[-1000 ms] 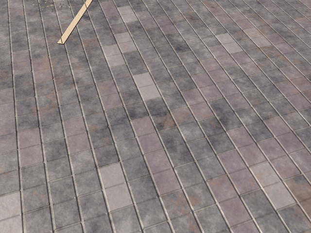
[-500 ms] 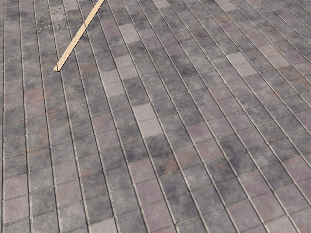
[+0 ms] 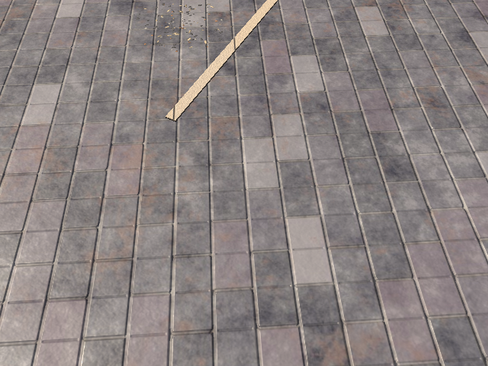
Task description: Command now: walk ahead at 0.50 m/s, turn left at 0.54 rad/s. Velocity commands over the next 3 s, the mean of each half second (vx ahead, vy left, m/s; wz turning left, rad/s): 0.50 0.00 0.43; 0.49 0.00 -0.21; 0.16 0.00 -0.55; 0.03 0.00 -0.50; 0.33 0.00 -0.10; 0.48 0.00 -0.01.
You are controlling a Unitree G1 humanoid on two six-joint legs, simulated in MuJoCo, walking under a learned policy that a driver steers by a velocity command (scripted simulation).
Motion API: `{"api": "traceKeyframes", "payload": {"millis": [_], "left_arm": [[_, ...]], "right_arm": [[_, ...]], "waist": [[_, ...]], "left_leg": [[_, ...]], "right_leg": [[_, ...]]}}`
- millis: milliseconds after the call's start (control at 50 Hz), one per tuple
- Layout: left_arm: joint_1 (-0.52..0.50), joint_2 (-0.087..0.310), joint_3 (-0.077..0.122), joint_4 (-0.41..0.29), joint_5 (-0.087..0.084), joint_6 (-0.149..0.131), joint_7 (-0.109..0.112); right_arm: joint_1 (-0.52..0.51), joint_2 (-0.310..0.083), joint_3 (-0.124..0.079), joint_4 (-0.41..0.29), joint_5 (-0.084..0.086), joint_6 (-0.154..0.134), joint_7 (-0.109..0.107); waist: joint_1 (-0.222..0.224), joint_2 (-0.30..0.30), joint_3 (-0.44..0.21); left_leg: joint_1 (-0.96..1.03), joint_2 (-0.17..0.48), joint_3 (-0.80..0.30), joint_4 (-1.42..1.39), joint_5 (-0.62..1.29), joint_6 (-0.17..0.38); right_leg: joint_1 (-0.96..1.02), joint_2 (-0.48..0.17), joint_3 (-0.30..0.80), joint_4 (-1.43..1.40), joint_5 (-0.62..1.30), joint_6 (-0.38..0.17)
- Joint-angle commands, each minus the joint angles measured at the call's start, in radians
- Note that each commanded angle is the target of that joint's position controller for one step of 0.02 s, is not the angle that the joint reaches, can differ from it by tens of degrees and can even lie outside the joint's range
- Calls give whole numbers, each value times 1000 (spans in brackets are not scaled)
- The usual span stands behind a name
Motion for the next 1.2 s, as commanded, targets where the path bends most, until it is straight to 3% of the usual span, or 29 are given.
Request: {"api": "traceKeyframes", "payload": {"millis": [20,60,100,140,220,320,360,380,400,420,440,460,480,520,580,680,780,840,860,880,900,920,940,960,980,1000,1040,1100,1200], "left_arm": [[-101,129,26,-127,-3,-71,-7],[-67,133,40,-129,15,-40,-1],[-69,107,38,-143,27,-17,4],[-146,91,33,-175,33,-9,9],[-291,65,18,-222,22,-16,-2],[-322,115,25,-247,13,-38,-29],[-264,135,32,-237,15,-48,-33],[-175,160,46,-211,22,-52,-29],[-32,204,60,-190,35,-56,-25],[115,297,87,-155,45,-47,-24],[157,244,78,-127,14,-38,-36],[99,171,55,-142,0,-34,-36],[31,144,44,-160,10,-24,-33],[-44,103,25,-167,28,-19,-33],[-27,114,25,-149,19,-24,-32],[42,166,40,-124,-2,-6,-11],[142,167,41,-93,-13,19,-3],[133,189,50,-97,-13,35,6],[122,181,47,-102,-11,37,8],[106,145,35,-118,-3,34,5],[93,76,12,-158,27,29,6],[225,28,-2,-186,-9,11,3],[184,135,23,-162,-28,11,6],[98,167,36,-179,-25,17,7],[73,152,39,-180,-16,27,10],[63,143,45,-185,-3,39,12],[84,100,43,-197,-6,68,8],[27,67,34,-248,1,89,1],[-75,82,34,-306,8,91,-40]], "right_arm": [[152,-124,-33,-27,-2,-11,-12],[92,-97,-21,-54,-11,-12,-17],[101,-128,-27,-60,-6,-14,-28],[131,-161,-36,-59,-4,-13,-43],[191,-165,-39,-51,3,-1,-54],[255,-137,-29,-18,2,3,-57],[246,-143,-29,-19,-5,10,-60],[239,-126,-22,-26,-7,10,-58],[230,-91,-6,-43,-15,8,-55],[371,-36,11,-48,5,-5,-54],[383,-70,13,-41,16,-14,-53],[281,-148,-5,-54,23,-17,-51],[193,-149,-4,-75,14,-17,-51],[144,-127,-8,-91,-10,-16,-49],[160,-79,1,-92,-11,-9,-48],[-6,-40,20,-142,-19,-25,-45],[-146,-51,21,-178,0,-43,-22],[-109,-97,4,-176,3,-58,-16],[-26,-123,-10,-152,-1,-61,-22],[105,-169,-29,-127,-16,-64,-31],[286,-250,-49,-109,-26,-57,-43],[302,-281,-53,-87,-30,-42,-34],[266,-175,-29,-100,-22,-39,-33],[206,-128,-13,-107,-19,-38,-36],[139,-107,-3,-110,-27,-37,-34],[87,-82,3,-107,-31,-35,-30],[40,-85,-2,-97,-36,-40,-31],[17,-134,-21,-80,-31,-35,-48],[13,-170,-31,-62,-10,-4,-70]], "waist": [[-57,-25,-154],[6,-2,-114],[20,16,-95],[2,29,-70],[-61,73,-57],[-77,102,-59],[-36,125,-62],[7,118,-107],[72,62,-228],[54,-195,-381],[68,-307,-383],[84,-180,-227],[72,-96,-141],[20,-82,-53],[-2,-110,-59],[32,-77,-44],[74,-92,-25],[24,-119,-42],[-23,-116,-82],[-86,-92,-181],[-152,65,-346],[-75,373,-436],[-97,219,-323],[-97,146,-195],[-60,76,-140],[-28,76,-98],[16,112,-83],[25,99,-75],[-6,87,-111]], "left_leg": [[531,289,-481,-307,154,212],[343,241,-398,-353,237,198],[251,221,-348,-376,288,202],[202,194,-305,-385,293,186],[166,140,-273,-360,156,120],[323,225,-368,-265,92,99],[363,237,-389,-200,182,80],[362,195,-368,-105,298,59],[278,139,-310,119,266,26],[-60,-3,-190,486,-18,-57],[-256,-17,-212,645,-409,-71],[-345,38,-238,718,-347,-63],[-340,86,-192,705,-264,-58],[-267,155,-160,577,-158,-58],[-206,179,-121,467,-105,-76],[-167,149,-89,118,131,-123],[-73,90,-84,-70,209,-133],[43,80,-90,-148,132,-103],[174,74,-78,-181,123,-79],[394,141,-126,-151,130,-36],[673,350,-329,-117,142,21],[861,523,-743,-235,-73,159],[774,481,-712,-276,-211,133],[642,446,-536,-281,-63,100],[517,403,-411,-290,161,86],[426,370,-309,-295,349,82],[312,342,-177,-322,531,84],[277,346,-66,-356,598,103],[308,330,64,-327,518,64]], "right_leg": [[-523,-58,111,102,92,-21],[-393,-91,111,-2,135,4],[-364,-89,88,-101,174,40],[-372,-70,71,-246,287,68],[-282,0,60,-551,542,70],[-267,-1,86,-660,515,23],[-200,10,61,-691,435,-14],[-76,22,46,-713,425,-44],[150,-86,148,-678,445,-104],[529,-298,541,-715,297,-270],[583,-371,822,-858,47,-312],[472,-341,727,-877,-74,-263],[340,-300,592,-888,-21,-227],[140,-226,428,-939,172,-207],[72,-182,318,-987,352,-221],[63,-135,210,-999,506,-208],[99,-150,242,-937,465,-189],[133,-175,303,-852,466,-159],[111,-145,287,-774,532,-137],[25,-87,249,-597,536,-105],[-162,2,157,-274,259,-60],[-471,76,124,-10,-153,-28],[-562,10,174,103,-103,-22],[-577,-13,155,113,-17,-15],[-521,-42,138,94,39,1],[-485,-58,132,57,60,14],[-401,-74,105,12,86,34],[-396,-75,77,-143,200,54],[-266,-48,26,-419,419,22]]}}
Next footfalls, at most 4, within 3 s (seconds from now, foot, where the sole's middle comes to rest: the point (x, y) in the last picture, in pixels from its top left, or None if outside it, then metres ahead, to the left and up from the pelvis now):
0.40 right None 0.42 -0.12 -0.76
0.88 left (198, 294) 0.64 0.17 -0.76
1.32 right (287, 245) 0.80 -0.09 -0.76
1.76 left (214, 235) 0.83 0.14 -0.76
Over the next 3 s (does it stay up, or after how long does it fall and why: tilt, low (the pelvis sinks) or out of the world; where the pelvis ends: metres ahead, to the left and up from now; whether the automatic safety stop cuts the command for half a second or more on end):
stays up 1.08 -0.12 0.02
